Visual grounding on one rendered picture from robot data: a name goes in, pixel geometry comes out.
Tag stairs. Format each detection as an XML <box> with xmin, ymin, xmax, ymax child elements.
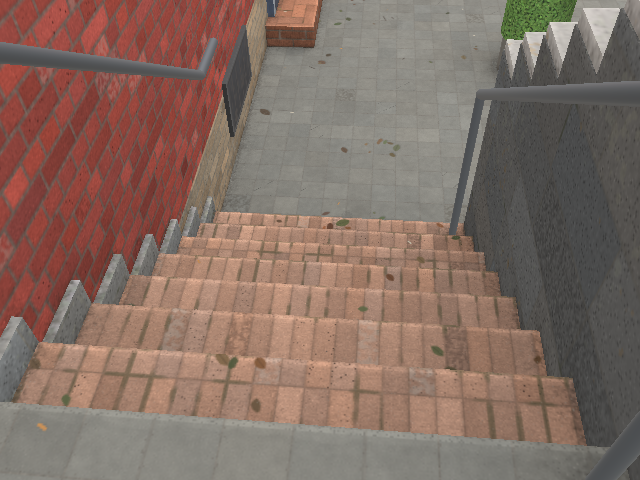
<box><xmin>11</xmin><ymin>211</ymin><xmax>587</xmax><ymax>446</ymax></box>

